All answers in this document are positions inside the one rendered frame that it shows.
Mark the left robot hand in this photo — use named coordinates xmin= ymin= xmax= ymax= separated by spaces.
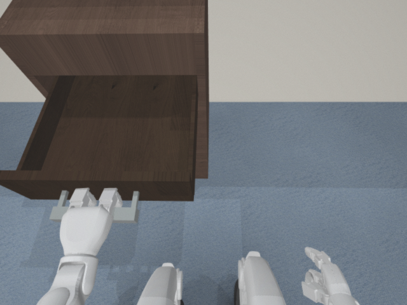
xmin=60 ymin=187 xmax=123 ymax=256

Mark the drawer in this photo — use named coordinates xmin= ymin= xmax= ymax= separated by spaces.
xmin=0 ymin=75 xmax=198 ymax=201

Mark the handle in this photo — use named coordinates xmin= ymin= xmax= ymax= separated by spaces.
xmin=49 ymin=191 xmax=139 ymax=223

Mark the right robot hand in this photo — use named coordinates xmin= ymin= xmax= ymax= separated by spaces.
xmin=301 ymin=247 xmax=352 ymax=305

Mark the cabinet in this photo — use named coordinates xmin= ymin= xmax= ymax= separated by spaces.
xmin=0 ymin=0 xmax=209 ymax=179

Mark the right robot thigh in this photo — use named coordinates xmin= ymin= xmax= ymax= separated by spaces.
xmin=238 ymin=256 xmax=286 ymax=305

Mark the left robot forearm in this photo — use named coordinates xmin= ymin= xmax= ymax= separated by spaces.
xmin=36 ymin=254 xmax=99 ymax=305

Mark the robot right shin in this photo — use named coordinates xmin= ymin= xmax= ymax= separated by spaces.
xmin=239 ymin=251 xmax=268 ymax=305

